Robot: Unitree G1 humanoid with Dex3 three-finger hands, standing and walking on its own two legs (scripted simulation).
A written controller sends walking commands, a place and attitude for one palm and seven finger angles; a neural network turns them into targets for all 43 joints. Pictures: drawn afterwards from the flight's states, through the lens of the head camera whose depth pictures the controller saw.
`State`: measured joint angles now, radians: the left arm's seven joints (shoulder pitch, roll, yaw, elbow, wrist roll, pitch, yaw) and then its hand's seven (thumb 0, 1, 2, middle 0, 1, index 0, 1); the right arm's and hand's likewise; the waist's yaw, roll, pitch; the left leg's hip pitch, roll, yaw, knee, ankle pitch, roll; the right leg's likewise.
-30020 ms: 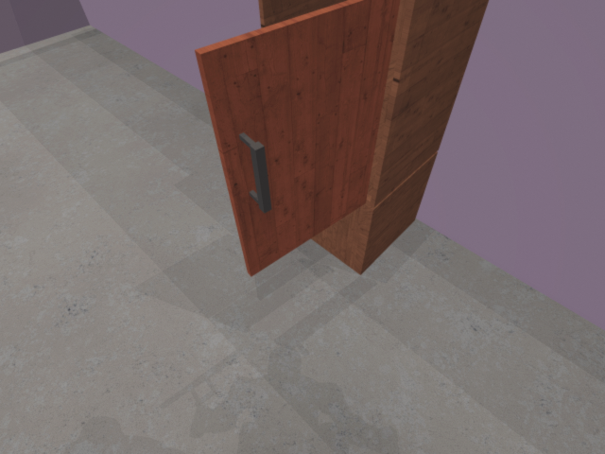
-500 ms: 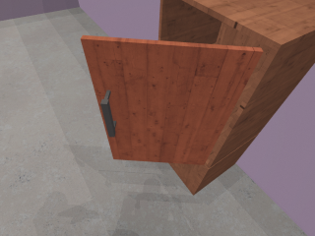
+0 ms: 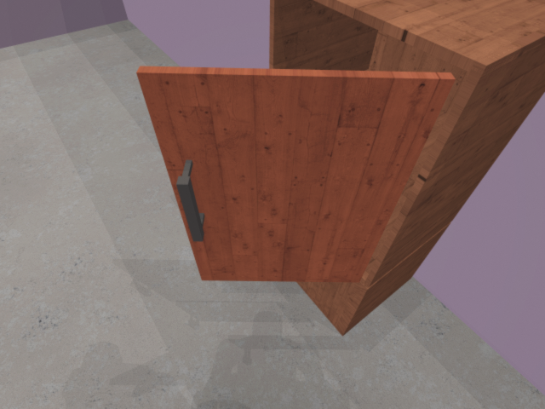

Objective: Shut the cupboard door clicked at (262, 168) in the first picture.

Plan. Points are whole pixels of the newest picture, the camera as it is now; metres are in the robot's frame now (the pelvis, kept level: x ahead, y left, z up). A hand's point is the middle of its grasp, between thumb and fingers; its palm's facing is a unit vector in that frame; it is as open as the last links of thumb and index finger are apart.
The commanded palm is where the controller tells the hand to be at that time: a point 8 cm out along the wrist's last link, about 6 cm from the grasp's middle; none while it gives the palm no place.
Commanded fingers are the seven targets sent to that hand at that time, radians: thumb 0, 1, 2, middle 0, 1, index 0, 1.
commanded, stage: look again from close up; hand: left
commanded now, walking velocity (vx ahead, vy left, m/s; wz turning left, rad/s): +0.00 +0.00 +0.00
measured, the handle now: (193, 203) +0.45 +0.16 +0.02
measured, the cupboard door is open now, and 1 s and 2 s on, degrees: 53 53 53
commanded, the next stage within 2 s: shuffle to correct the standing spot in 0.32 s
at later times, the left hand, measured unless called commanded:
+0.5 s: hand out of the picture -0.07 +0.22 -0.18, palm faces +0.01 -0.97 -0.22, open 7.4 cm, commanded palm none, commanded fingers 0.00 0.90 0.90 -0.20 -0.30 -0.20 -0.30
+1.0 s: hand out of the picture -0.08 +0.14 -0.19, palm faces +0.05 -0.99 -0.13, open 7.4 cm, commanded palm none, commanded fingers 0.00 0.90 0.90 -0.20 -0.30 -0.20 -0.30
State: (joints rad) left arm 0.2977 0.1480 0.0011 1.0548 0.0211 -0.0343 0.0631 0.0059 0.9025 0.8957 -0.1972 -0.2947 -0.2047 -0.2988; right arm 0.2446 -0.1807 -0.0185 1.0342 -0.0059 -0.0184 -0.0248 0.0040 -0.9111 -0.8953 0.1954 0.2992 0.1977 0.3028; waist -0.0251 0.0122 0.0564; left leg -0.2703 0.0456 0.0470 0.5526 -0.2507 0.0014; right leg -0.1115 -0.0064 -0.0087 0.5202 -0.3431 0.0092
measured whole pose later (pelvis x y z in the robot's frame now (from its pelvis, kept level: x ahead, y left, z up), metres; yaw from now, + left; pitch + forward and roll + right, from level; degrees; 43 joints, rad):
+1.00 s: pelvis -0.03 -0.02 -0.01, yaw +0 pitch +0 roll -1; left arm 0.43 0.13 0.03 1.04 0.04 0.01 0.00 0.01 0.90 0.90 -0.20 -0.29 -0.20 -0.30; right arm 0.32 -0.14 -0.04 1.05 -0.02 0.01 -0.02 0.00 -0.90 -0.90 0.20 0.30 0.20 0.30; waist 0.00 -0.01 -0.01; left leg -0.40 0.08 0.04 0.66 -0.30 0.00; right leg -0.25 0.02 -0.07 0.61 -0.36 -0.04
